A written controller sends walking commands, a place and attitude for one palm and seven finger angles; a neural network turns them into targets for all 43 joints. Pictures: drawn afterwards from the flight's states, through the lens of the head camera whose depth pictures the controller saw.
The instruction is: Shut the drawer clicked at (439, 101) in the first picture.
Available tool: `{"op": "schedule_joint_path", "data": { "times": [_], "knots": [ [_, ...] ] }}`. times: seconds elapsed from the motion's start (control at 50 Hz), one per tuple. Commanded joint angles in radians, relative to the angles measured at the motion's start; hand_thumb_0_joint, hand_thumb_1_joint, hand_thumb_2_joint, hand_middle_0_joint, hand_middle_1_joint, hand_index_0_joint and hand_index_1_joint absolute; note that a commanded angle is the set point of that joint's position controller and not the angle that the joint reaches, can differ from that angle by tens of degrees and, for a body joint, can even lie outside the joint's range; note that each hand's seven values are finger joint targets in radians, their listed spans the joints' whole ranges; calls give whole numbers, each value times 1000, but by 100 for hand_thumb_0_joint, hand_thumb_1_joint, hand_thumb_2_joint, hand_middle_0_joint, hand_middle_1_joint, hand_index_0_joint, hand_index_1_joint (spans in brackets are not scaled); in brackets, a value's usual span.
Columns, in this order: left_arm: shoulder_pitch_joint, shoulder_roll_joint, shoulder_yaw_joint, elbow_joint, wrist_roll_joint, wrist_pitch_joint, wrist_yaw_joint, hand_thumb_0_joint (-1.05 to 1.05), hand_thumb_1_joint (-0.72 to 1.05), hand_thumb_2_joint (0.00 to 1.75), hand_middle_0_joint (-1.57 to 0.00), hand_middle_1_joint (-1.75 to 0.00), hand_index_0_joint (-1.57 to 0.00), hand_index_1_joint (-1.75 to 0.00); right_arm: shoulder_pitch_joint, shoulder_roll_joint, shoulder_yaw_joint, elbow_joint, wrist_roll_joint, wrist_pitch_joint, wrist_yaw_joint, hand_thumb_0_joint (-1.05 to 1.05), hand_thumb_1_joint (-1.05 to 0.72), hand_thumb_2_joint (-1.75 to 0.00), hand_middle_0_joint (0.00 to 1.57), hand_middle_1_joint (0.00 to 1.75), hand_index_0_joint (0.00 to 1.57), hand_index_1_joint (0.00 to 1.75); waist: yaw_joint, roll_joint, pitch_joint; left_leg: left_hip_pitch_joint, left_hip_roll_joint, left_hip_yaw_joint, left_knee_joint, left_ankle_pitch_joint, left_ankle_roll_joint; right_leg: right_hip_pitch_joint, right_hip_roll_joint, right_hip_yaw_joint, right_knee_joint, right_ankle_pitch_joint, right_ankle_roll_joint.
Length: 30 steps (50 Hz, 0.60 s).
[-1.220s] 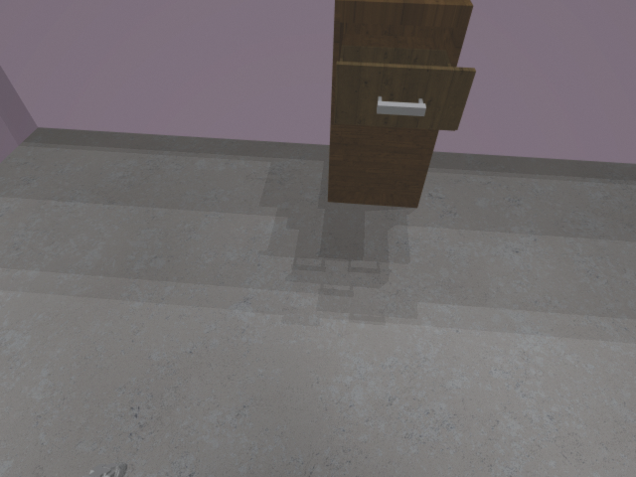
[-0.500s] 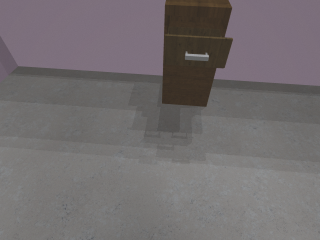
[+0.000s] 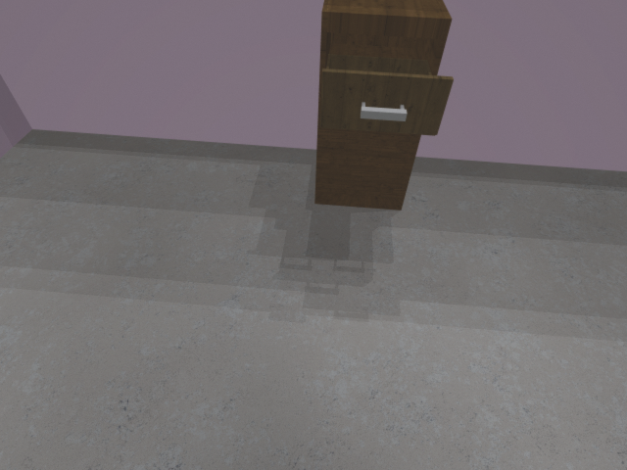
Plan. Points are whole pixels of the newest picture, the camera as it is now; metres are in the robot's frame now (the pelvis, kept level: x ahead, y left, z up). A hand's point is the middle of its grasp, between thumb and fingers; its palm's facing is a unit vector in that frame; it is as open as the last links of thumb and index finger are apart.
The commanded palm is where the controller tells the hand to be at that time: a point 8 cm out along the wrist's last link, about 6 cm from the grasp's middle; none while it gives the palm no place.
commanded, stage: look at it before walking up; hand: left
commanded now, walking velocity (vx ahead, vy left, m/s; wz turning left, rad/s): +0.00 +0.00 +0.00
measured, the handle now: (383, 110) +1.09 -0.15 -0.08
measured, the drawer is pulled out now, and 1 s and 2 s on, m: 0.30 0.30 0.30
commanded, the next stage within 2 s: walk to a spot facing it in 0.22 s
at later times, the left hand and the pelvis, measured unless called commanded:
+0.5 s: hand out of the picture +0.07 +0.24 -0.16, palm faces -0.05 -0.95 -0.32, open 7.4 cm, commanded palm none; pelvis +0.00 +0.00 +0.00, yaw -3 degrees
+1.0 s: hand out of the picture +0.05 +0.16 -0.16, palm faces -0.19 -0.97 -0.17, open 7.4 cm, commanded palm none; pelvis +0.08 -0.02 +0.00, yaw -18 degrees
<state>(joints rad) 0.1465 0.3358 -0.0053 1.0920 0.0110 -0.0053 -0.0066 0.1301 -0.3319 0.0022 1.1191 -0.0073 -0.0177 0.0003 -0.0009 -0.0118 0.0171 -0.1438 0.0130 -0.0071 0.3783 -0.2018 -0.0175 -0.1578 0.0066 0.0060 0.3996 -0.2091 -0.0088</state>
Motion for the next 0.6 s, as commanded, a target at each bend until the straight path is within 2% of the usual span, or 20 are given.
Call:
{"op": "schedule_joint_path", "data": {
  "times": [0.0, 0.14, 0.18, 0.3, 0.34, 0.36, 0.4, 0.44, 0.46, 0.48, 0.52, 0.54, 0.56, 0.58],
  "knots": [
    [-41, 211, 40, -65, -1, -23, 16, 0, 90, 90, -20, -30, -20, -30, -51, -205, -35, -68, -1, -20, -15, 0, -90, -90, 20, 30, 20, 30, 5, 11, -42, 9, 105, -91, -64, 103, 42, -3, -125, 115, -86, 92, -25],
    [-40, 211, 39, -61, 0, -21, 15, 0, 90, 90, -20, -30, -20, -30, -52, -209, -34, -65, -1, -19, -14, 0, -90, -90, 20, 30, 20, 30, 4, 18, -28, 5, 106, -93, -75, 84, 43, -10, -122, 117, -93, 66, -23],
    [-37, 211, 39, -62, 1, -22, 16, 0, 90, 90, -20, -30, -20, -30, -53, -208, -35, -64, 0, -18, -14, 0, -90, -90, 20, 30, 20, 30, 6, 4, -35, 9, 106, -92, -70, 95, 43, -5, -124, 112, -93, 80, -22],
    [-32, 213, 39, -60, 0, -24, 16, 0, 90, 90, -20, -30, -20, -30, -54, -209, -35, -64, 0, -20, -14, 0, -90, -90, 20, 30, 20, 30, 5, 14, -56, 27, 108, -90, -68, 123, 43, 7, -127, 113, -87, 121, -24],
    [-40, 220, 43, -69, 0, -20, 15, 0, 90, 90, -20, -30, -20, -30, -51, -217, -40, -66, -2, -19, -18, 0, -90, -90, 20, 30, 20, 30, 1, 12, -39, 39, 114, -70, -51, 125, 39, -18, -118, 132, -78, 158, -30],
    [-31, 202, 45, -73, 1, -14, 15, 0, 90, 90, -20, -30, -20, -30, -32, -192, -41, -70, -2, -17, -20, 0, -90, -90, 20, 30, 20, 30, -1, 0, -47, 44, 118, -55, -32, 138, 37, -24, -116, 137, -57, 196, -31],
    [16, 122, 34, -76, 0, 10, 19, 0, 90, 90, -20, -30, -20, -30, 12, -108, -30, -76, -3, -3, -24, 0, -90, -90, 20, 30, 20, 30, -4, 7, -51, 41, 121, -19, 7, 132, 23, -55, -111, 149, -12, 229, -20],
    [37, 107, 39, -99, 3, 27, 18, 0, 90, 90, -20, -30, -20, -30, 32, -100, -38, -99, -4, 10, -30, 0, -90, -90, 20, 30, 20, 30, -4, 13, -21, 19, 135, -10, 21, 97, 24, -108, -91, 154, 34, 212, -16],
    [44, 106, 42, -113, 5, 32, 16, 0, 90, 90, -20, -30, -20, -30, 38, -107, -45, -114, -4, 13, -31, 0, -90, -90, 20, 30, 20, 30, -4, 23, -20, 15, 149, -17, 22, 85, 32, -129, -78, 151, 63, 199, -16],
    [62, 99, 47, -125, 7, 35, 12, 0, 90, 90, -20, -30, -20, -30, 39, -114, -50, -127, -6, 16, -30, 0, -90, -90, 20, 30, 20, 30, 1, 34, -32, 16, 167, -23, 17, 6, 42, -146, -61, 143, 86, 120, -14],
    [83, 85, 52, -149, 12, 40, -3, 0, 90, 90, -20, -30, -20, -30, 36, -139, -63, -153, -11, 18, -24, 0, -90, -90, 20, 30, 20, 30, 9, 95, -7, -20, 216, -85, -46, -265, 77, -203, -10, 117, 146, -156, -10],
    [100, 71, 57, -159, 14, 41, -10, 0, 90, 90, -20, -30, -20, -30, 26, -155, -73, -166, -12, 17, -21, 0, -90, -90, 20, 30, 20, 30, 15, 138, 26, -54, 257, -122, -88, -375, 102, -226, 17, 79, 224, -218, -6],
    [111, 58, 61, -170, 14, 40, -15, 0, 90, 90, -20, -30, -20, -30, 23, -169, -80, -178, -10, 14, -18, 0, -90, -90, 20, 30, 20, 30, 19, 190, 28, -84, 312, -162, -128, -432, 134, -223, 28, 25, 336, -232, 0],
    [102, 43, 68, -185, 16, 38, -21, 0, 90, 90, -20, -30, -20, -30, 22, -166, -86, -187, -12, 7, -17, 0, -90, -90, 20, 30, 20, 30, 20, 200, 46, -97, 347, -161, -141, -418, 156, -235, 6, -16, 393, -256, 8]
  ]
}}
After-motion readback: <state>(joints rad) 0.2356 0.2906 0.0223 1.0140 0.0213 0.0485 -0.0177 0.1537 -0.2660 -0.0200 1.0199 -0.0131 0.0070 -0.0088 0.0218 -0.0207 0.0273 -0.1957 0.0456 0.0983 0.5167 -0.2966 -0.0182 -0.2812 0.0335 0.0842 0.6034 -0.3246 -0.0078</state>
